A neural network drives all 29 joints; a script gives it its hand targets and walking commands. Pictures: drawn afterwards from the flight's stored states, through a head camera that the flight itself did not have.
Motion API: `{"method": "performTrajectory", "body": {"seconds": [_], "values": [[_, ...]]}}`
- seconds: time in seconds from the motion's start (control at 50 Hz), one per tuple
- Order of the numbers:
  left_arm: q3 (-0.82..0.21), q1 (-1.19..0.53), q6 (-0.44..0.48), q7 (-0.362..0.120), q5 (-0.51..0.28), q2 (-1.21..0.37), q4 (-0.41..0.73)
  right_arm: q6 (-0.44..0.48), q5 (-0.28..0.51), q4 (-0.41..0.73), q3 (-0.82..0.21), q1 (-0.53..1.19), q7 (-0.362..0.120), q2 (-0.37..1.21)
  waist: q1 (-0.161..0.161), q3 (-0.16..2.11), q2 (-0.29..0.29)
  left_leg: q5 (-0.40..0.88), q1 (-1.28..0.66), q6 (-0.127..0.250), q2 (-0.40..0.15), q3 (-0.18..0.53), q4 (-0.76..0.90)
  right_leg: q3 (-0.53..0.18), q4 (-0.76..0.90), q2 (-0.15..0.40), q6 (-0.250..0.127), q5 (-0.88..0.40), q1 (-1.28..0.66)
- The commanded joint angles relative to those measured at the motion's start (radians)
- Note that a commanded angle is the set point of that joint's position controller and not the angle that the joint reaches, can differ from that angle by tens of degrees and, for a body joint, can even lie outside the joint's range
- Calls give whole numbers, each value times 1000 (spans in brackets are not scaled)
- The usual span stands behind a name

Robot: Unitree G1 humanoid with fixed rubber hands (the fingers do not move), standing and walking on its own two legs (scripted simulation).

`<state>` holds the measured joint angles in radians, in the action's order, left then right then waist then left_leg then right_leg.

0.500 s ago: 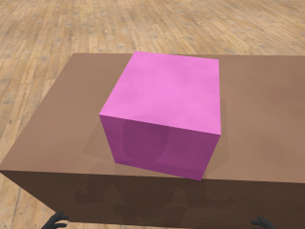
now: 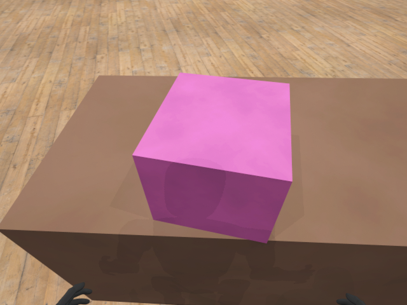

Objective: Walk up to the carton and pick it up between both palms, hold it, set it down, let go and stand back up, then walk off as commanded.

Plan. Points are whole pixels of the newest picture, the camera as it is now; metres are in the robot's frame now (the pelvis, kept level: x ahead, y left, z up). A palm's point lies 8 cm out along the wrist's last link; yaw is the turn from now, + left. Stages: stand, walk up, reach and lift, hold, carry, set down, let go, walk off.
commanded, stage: walk up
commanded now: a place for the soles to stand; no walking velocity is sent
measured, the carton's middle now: (220, 152) +0.46 -0.02 +0.04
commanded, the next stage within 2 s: reach and lift in 0.38 s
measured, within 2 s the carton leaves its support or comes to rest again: neither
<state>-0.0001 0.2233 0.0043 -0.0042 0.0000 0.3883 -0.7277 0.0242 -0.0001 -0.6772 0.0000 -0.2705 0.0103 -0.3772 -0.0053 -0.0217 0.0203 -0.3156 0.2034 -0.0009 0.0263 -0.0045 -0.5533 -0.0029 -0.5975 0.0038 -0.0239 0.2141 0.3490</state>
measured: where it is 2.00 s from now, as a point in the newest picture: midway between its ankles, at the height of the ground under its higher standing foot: outside the picture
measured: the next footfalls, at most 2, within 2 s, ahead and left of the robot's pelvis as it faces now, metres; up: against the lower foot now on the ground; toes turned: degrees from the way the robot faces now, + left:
none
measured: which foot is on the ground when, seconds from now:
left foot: down 0.00-1.00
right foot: down 0.00-1.00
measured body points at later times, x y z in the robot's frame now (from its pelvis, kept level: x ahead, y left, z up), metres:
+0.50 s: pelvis +0.00 +0.00 +0.00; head +0.01 -0.01 +0.45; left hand +0.13 +0.30 -0.10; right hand +0.12 -0.30 -0.10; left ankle -0.01 +0.13 -0.73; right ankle +0.07 -0.10 -0.73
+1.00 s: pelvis +0.02 -0.01 +0.01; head +0.04 +0.01 +0.45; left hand +0.20 +0.25 -0.07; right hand +0.17 -0.26 -0.06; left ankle -0.01 +0.13 -0.73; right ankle +0.07 -0.10 -0.73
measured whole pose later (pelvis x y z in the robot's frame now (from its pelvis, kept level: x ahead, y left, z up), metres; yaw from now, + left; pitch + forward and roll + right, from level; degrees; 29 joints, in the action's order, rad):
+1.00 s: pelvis +0.02 -0.01 +0.01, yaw -1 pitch -1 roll +1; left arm 0.00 0.22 -0.16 0.01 0.00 0.33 -0.36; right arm 0.27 -0.03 -0.66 0.05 -0.22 -0.01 -0.23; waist -0.01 -0.07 0.06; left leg -0.31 0.18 -0.02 -0.02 0.00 -0.50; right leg 0.01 -0.51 -0.04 -0.04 0.19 0.31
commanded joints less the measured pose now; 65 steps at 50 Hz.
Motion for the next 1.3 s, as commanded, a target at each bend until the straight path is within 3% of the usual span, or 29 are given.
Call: {"method": "performTrajectory", "body": {"seconds": [0.0, 0.02, 0.06, 0.08, 0.1, 0.14, 0.2, 0.26, 0.32, 0.36, 0.38, 0.4, 0.44, 0.46, 0.56, 0.58, 0.62, 0.68, 0.74, 0.78, 0.82, 0.9, 0.92, 0.94, 1.0, 1.02, 1.1, 1.12, 1.28], "values": [[67, -77, 16, -18, 9, 174, 40, 44, -8, 10, 52, 16, 11, -229, 23, 29, -24, -18, 85, 51, -142, 130, 155, -205, 193, 124, -53, 31, -131], [67, -88, 11, -24, 18, 184, 43, 43, -7, 10, 54, 4, 7, -222, 18, 15, 22, -40, 75, 52, -141, 117, 150, -220, 221, 125, -52, 81, -97], [69, -97, 11, -25, 17, 195, 41, 45, -4, 12, 59, 4, 11, -229, 8, 43, 6, -44, 46, 56, -164, 158, 172, -189, 190, 107, -42, 66, -92], [68, -80, 12, -25, 15, 173, 37, 44, -7, 0, 64, 15, 9, -240, 25, 25, 7, -20, 81, 59, -167, 157, 179, -186, 177, 97, -37, 50, -125], [69, -80, 17, -25, 10, 186, 46, 49, -7, 7, 51, 27, 9, -221, 21, 48, -13, -1, 75, 61, -170, 153, 169, -208, 186, 119, -40, -15, -136], [76, -75, 13, -25, 9, 200, 49, 45, -2, 4, 57, 3, 10, -232, 17, 46, -13, 3, 67, 45, -147, 132, 149, -196, 188, 112, -44, 17, -150], [68, -81, 11, -26, 10, 193, 50, 47, -5, 4, 49, 15, 12, -227, 23, 37, 45, 19, 52, 50, -137, 126, 146, -213, 198, 127, -52, 1, -120], [63, -79, 12, -27, 8, 185, 37, 44, -5, 4, 50, 6, 13, -213, 10, 65, 2, 14, 15, 47, -146, 135, 163, -213, 188, 134, -47, -48, -114], [69, -72, 8, -27, 6, 184, 38, 41, -4, 6, 54, 20, 13, -229, 25, 42, -23, -24, 77, 53, -152, 143, 159, -211, 213, 126, -36, 48, -143], [71, -77, 7, -27, 6, 203, 47, 41, -5, 18, 53, 29, 14, -232, 21, 31, 13, -27, 56, 49, -134, 117, 137, -223, 225, 128, -48, 58, -101], [33, -283, -201, 34, 16, 115, 243, 179, -111, -154, 179, 230, -31, -27, -51, -111, -125, -241, 324, 35, -138, -40, 181, 79, 0, -46, -26, 138, -272], [38, -216, -255, 45, 57, 42, 245, 207, -93, -198, 185, 178, -64, -115, -35, -151, -232, -329, 573, 77, -187, -36, 232, 97, -118, -100, -23, 39, -501], [66, -201, -289, 39, 83, 11, 269, 213, -100, -186, 199, 177, -83, -176, -33, -121, -247, -345, 743, 115, -230, -42, 256, 94, -178, -108, 3, -74, -671], [85, -190, -304, 40, 86, 41, 318, 224, -107, -172, 208, 174, -84, -187, -29, -76, -232, -322, 737, 110, -220, -44, 240, 76, -183, -109, 9, -83, -696], [137, -180, -276, 32, 14, 130, 465, 250, -85, 157, 154, 118, -32, -62, -2, 62, 127, -63, 312, 73, -85, -71, 88, -32, 54, -1, 20, -6, -449], [149, -165, -267, 32, -8, 139, 497, 254, -73, 194, 145, 118, -24, -40, 14, 65, 160, -29, 225, 68, -62, -70, 81, -42, 103, 14, 30, 23, -395], [146, -130, -253, 33, -22, 150, 479, 259, -45, 211, 120, 82, -15, -14, 3, 101, 207, 59, 94, 55, -22, -67, 47, -64, 161, 49, 25, -59, -349], [148, -55, -247, 11, -29, 120, 441, 250, -22, 222, 127, 52, 1, -14, 7, 78, 204, 58, 46, 47, -3, -62, 94, -72, 199, 52, 30, -78, -382], [168, -17, -231, 5, -6, 103, 410, 230, -15, 152, 139, 29, 3, 5, 11, 45, 90, 107, 51, 34, -6, -55, 139, -56, 204, 50, 31, -133, -402], [172, -10, -204, 12, 5, 96, 476, 249, -14, 162, 134, 0, -3, 13, 8, 78, 16, 164, 48, 16, -8, -50, 154, -43, 185, 46, 17, -246, -416], [167, -2, -179, 23, 2, 64, 513, 259, -11, 144, 134, -17, -5, 30, 2, 93, -44, 181, 41, 6, -11, -52, 177, -25, 201, 36, 11, -220, -418], [140, 2, -106, 33, -21, 56, 574, 295, 35, 195, 125, -27, -9, 41, 15, 159, -90, 222, 44, -4, -15, -56, 202, -19, 198, 12, 0, -274, -466], [140, 28, -92, 37, -30, 57, 600, 303, 38, 163, 134, -33, -12, 24, -9, 172, -73, 238, 19, -6, -20, -50, 206, -9, 195, 12, 6, -286, -467], [124, 34, -80, 38, -39, 56, 585, 316, 53, 199, 128, -34, -12, 44, 14, 150, -85, 248, 23, -2, -18, -45, 213, -6, 208, 7, 1, -296, -467], [128, 46, -31, 31, -57, 69, 576, 340, 67, 194, 129, -51, -4, 49, 19, 175, -50, 250, 48, -1, -7, -48, 207, -22, 205, 16, 3, -361, -518], [111, 57, -20, 32, -63, 56, 559, 343, 85, 192, 128, -52, -4, 39, 12, 157, -79, 231, 42, 0, -14, -48, 227, -22, 216, 13, 4, -318, -506], [86, 63, 17, 29, -99, 64, 550, 355, 103, 213, 125, -33, 0, 61, 27, 121, -62, 170, 61, 4, -13, -55, 245, -26, 239, 21, 1, -219, -485], [101, 72, 25, 21, -107, 83, 566, 365, 96, 251, 125, -49, 9, 60, 27, 153, -36, 167, 58, 4, -5, -63, 233, -33, 233, 20, 8, -228, -508], [52, 60, 98, 6, -172, 98, 602, 346, 150, 344, 113, -47, 29, 76, 19, 116, -73, 158, 49, -8, -6, -57, 242, -43, 245, 21, 5, -185, -475]]}}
